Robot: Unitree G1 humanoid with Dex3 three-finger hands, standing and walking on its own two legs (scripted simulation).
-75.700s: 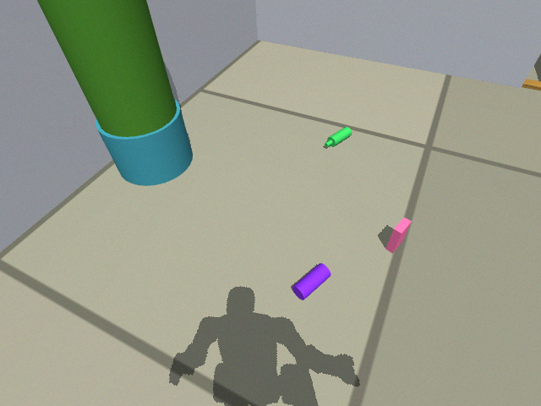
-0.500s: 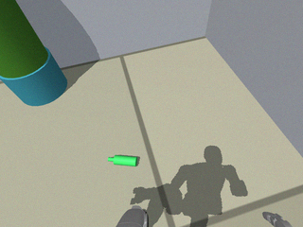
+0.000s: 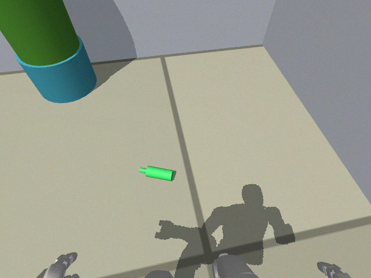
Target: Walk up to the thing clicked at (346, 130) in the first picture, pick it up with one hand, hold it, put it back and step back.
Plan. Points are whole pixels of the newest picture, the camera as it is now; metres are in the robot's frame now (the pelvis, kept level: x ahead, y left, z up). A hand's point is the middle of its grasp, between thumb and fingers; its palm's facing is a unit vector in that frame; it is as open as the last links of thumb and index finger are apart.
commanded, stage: step back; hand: left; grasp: from above
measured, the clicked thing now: (156, 172) +0.70 +0.21 -0.73
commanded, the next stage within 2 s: none
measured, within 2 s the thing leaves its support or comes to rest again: neither
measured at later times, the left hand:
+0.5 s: hand out of the picture -0.07 +0.25 -0.13, palm faces -0.07 -0.90 -0.44, open 7.4 cm
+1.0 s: hand out of the picture -0.25 +0.25 -0.15, palm faces -0.09 -0.91 -0.40, open 7.3 cm
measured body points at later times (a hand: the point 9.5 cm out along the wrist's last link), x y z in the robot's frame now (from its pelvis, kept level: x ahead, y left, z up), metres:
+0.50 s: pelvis -0.16 -0.01 +0.00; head -0.12 -0.04 +0.45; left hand -0.07 +0.30 -0.10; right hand -0.11 -0.34 -0.13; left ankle -0.16 +0.13 -0.66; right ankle -0.13 -0.14 -0.72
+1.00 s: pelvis -0.34 -0.01 -0.01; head -0.29 -0.02 +0.44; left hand -0.24 +0.30 -0.12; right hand -0.22 -0.34 -0.12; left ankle -0.22 +0.12 -0.72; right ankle -0.37 -0.13 -0.73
